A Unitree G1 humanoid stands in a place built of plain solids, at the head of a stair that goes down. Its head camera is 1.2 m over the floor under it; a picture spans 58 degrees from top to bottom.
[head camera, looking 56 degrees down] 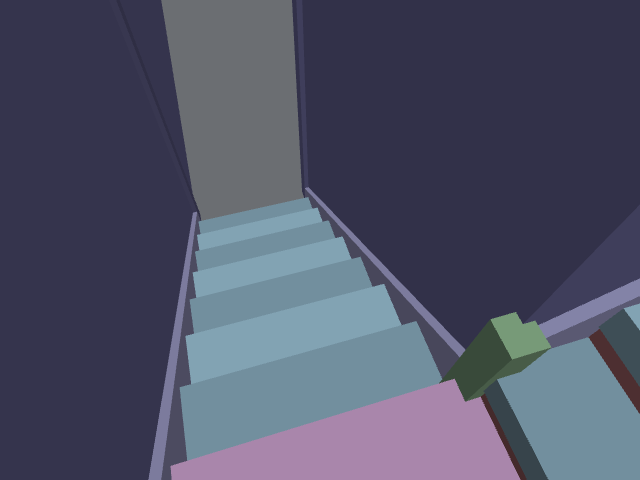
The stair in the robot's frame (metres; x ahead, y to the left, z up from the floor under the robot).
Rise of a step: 0.18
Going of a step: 0.25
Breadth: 0.80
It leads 16 degrees to the left of straight ahead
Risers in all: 8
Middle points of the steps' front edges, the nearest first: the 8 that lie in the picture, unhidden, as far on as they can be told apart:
0.24 0.00 0.00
0.49 0.05 -0.18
0.73 0.12 -0.36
0.96 0.19 -0.54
1.20 0.26 -0.71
1.44 0.33 -0.89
1.68 0.40 -1.07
1.92 0.47 -1.25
